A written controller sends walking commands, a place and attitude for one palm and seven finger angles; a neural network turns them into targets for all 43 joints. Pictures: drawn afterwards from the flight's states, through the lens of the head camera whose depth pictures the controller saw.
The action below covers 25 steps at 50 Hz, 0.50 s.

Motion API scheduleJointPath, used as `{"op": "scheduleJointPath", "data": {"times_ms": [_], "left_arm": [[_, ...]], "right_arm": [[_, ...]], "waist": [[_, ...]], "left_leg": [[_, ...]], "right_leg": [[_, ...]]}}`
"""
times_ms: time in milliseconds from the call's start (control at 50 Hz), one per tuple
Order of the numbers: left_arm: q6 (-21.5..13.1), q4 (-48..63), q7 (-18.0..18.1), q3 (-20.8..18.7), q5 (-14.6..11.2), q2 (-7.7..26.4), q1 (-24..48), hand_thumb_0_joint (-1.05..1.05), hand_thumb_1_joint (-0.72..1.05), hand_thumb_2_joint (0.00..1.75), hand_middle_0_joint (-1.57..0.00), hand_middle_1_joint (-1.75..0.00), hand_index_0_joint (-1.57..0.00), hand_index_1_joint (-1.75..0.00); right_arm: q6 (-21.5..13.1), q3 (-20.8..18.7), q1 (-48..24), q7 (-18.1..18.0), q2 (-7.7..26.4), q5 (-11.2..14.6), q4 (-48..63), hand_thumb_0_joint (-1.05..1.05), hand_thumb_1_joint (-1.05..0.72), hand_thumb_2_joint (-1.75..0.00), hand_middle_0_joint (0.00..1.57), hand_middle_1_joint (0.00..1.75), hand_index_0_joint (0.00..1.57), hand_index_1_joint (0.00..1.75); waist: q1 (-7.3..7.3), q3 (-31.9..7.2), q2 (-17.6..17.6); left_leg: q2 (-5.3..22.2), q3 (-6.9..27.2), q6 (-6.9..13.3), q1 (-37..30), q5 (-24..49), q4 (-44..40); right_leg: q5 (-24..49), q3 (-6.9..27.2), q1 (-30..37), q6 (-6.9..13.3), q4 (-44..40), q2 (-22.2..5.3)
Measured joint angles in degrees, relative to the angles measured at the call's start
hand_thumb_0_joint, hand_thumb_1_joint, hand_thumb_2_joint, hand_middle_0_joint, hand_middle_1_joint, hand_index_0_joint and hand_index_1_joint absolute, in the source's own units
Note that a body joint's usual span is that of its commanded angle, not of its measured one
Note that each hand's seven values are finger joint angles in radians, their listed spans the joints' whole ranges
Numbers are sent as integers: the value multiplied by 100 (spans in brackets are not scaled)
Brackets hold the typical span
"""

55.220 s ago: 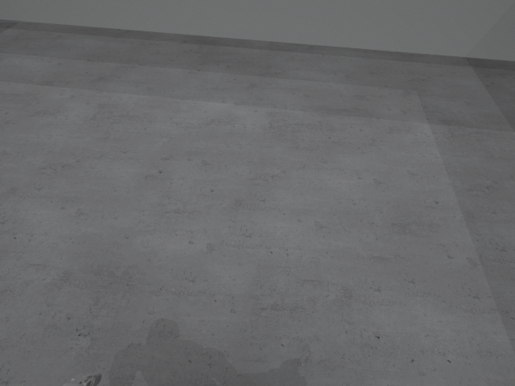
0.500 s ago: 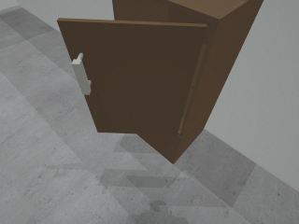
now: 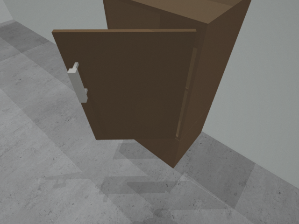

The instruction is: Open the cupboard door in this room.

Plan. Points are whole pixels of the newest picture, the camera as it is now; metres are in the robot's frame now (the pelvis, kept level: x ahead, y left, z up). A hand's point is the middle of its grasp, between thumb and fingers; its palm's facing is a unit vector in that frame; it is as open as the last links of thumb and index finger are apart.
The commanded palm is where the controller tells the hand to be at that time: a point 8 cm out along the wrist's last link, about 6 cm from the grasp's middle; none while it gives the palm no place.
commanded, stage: come to a stop and stand still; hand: left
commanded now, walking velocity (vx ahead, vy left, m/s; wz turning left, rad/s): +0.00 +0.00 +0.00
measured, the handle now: (79, 82) +0.55 +0.28 +0.06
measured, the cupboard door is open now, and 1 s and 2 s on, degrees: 41 41 41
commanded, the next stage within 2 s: look again from close up in 0.42 s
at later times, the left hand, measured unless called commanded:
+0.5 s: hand out of the picture +0.00 +0.16 -0.17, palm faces +0.02 -0.98 -0.20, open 7.4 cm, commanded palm none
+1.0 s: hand out of the picture +0.02 +0.14 -0.17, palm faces +0.02 -0.98 -0.21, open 7.4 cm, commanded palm none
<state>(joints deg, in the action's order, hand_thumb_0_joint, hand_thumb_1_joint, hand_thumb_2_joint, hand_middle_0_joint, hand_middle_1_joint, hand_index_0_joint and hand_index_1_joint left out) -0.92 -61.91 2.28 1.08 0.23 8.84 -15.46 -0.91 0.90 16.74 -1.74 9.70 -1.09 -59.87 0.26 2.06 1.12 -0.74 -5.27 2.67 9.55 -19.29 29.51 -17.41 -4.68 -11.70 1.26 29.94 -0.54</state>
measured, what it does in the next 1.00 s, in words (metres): stands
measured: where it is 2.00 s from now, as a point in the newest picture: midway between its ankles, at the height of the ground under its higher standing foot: outside the picture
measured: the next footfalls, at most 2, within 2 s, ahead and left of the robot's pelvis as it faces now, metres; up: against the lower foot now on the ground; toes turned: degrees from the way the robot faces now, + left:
left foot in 1.54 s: +0.05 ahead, +0.14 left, +0.00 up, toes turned +6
right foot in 1.86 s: +0.04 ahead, -0.07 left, +0.00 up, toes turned +1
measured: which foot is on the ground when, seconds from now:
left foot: down 0.00-1.00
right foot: down 0.00-1.00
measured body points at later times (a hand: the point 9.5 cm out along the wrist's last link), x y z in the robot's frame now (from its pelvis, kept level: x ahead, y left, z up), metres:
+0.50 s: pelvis +0.00 -0.01 +0.01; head +0.02 -0.02 +0.45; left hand +0.00 +0.21 -0.15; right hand -0.01 -0.22 -0.16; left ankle -0.03 +0.08 -0.73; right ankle -0.01 -0.10 -0.73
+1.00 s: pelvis +0.01 -0.03 +0.01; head +0.02 -0.04 +0.46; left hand +0.02 +0.20 -0.15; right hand +0.01 -0.25 -0.16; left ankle -0.03 +0.08 -0.73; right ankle -0.01 -0.10 -0.73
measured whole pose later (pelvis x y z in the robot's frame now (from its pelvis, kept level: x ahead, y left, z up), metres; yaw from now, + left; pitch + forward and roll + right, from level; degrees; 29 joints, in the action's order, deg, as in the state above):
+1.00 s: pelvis +0.01 -0.03 +0.01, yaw +0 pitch -1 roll +1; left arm -1.1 -63.8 2.0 0.4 0.3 9.3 -14.8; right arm -1.1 0.9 14.5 -2.2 8.4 -0.9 -65.7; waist -0.5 2.6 -0.3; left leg 0.8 -5.0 0.0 5.5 -16.2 22.8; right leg -15.8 -4.9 -8.7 3.6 25.2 1.4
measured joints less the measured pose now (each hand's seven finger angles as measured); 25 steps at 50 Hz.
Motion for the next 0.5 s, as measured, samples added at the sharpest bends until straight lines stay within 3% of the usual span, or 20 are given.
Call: {"op": "scheduleJointPath", "data": {"times_ms": [500], "left_arm": [[27,-212,-17,-22,-1,-85,-40,1,91,90,-20,-30,-20,-30]], "right_arm": [[-39,72,-38,-16,-183,24,-527,1,-91,-90,20,30,20,30]], "waist": [[-58,115,-59]], "left_leg": [[-25,-42,-76,-318,272,-572]], "right_leg": [[119,49,170,55,-283,12]]}}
